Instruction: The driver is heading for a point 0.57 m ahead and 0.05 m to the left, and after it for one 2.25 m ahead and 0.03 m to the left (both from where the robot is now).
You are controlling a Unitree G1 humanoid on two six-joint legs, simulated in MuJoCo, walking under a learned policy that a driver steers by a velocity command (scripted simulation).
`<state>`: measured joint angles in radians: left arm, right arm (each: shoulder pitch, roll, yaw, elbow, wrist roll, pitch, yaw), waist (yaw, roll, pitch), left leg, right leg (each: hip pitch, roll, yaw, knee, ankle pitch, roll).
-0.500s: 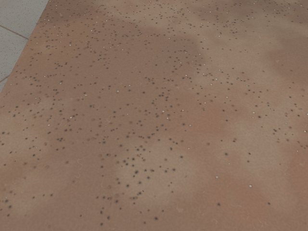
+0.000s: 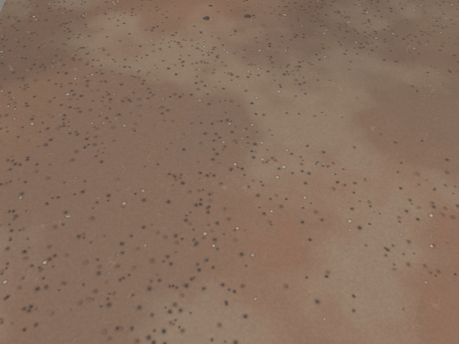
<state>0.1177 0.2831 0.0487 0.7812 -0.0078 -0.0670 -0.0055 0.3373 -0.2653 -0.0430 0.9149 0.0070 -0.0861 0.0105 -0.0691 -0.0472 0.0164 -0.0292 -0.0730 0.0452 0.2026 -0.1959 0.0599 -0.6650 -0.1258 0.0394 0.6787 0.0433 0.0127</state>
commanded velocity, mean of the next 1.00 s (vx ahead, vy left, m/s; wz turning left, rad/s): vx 0.40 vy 0.00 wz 0.00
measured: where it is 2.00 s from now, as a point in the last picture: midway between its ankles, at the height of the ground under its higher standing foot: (229, 324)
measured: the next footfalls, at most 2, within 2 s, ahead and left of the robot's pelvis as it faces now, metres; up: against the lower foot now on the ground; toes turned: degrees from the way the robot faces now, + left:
right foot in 0.18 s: +0.29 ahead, -0.15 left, +0.00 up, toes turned -2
left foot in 0.70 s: +0.58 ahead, +0.10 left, +0.00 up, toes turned +2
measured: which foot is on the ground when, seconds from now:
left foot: down 0.00-0.20, up 0.22-0.68, down 0.70-1.00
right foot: up 0.00-0.16, down 0.18-0.72, up 0.74-1.00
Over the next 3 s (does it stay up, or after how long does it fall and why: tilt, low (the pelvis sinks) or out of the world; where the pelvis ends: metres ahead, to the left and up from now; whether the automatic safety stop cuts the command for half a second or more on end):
stays up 0.55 -0.01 -0.01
